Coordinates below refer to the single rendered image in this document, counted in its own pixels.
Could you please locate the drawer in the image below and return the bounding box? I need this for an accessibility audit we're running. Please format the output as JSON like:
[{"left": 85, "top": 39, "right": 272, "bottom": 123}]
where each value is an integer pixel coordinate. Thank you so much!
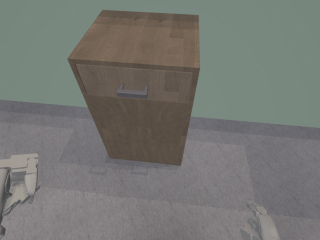
[{"left": 76, "top": 64, "right": 193, "bottom": 103}]

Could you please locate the right robot hand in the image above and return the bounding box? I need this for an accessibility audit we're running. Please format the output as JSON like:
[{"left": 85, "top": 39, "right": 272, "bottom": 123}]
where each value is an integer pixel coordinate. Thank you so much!
[{"left": 240, "top": 199, "right": 280, "bottom": 240}]

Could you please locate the cabinet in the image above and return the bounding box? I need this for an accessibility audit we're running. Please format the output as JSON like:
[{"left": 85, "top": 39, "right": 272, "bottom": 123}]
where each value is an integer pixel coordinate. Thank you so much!
[{"left": 67, "top": 10, "right": 200, "bottom": 166}]

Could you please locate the left robot hand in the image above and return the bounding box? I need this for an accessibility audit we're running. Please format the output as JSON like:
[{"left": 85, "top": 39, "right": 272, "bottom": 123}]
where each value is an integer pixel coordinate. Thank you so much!
[{"left": 0, "top": 153, "right": 41, "bottom": 225}]

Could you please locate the handle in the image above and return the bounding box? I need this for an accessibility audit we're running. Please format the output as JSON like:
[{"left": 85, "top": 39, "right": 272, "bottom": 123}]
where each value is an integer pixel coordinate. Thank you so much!
[{"left": 117, "top": 83, "right": 149, "bottom": 99}]

